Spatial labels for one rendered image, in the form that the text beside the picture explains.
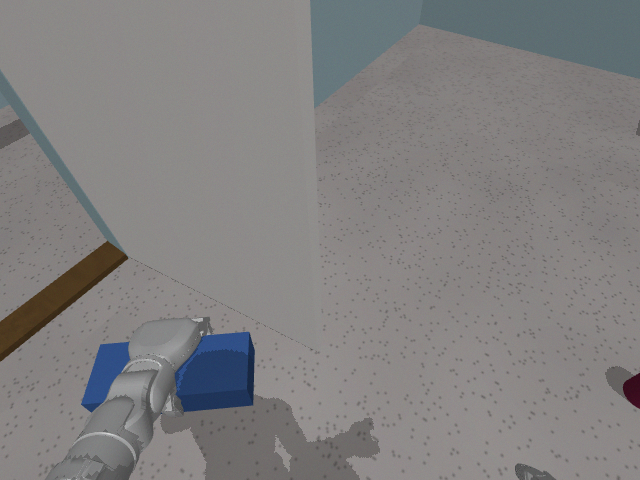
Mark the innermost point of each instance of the left robot arm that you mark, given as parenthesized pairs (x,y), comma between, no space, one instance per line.
(120,429)

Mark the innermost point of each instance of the left robot hand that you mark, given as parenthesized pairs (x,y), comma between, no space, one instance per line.
(173,340)

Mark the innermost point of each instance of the right robot hand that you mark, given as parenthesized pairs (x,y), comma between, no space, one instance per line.
(525,472)

